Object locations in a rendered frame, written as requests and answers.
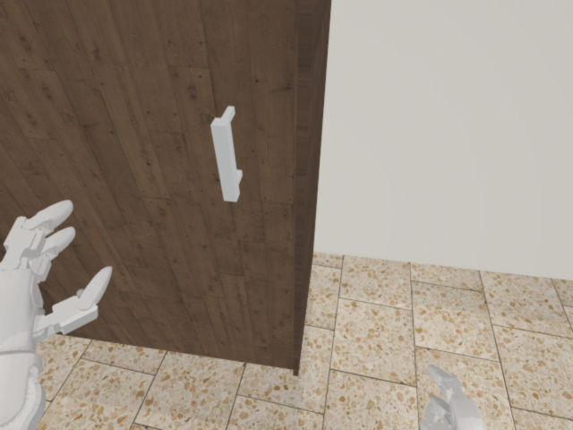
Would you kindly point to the left robot hand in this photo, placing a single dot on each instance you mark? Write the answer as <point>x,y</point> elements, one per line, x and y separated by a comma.
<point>27,262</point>

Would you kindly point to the robot left forearm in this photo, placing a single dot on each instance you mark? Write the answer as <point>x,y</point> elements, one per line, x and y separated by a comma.
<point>22,398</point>

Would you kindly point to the right robot hand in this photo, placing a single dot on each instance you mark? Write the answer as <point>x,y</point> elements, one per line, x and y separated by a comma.
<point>460,414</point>

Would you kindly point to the handle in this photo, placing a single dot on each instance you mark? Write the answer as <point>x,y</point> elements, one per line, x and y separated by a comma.
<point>230,177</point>

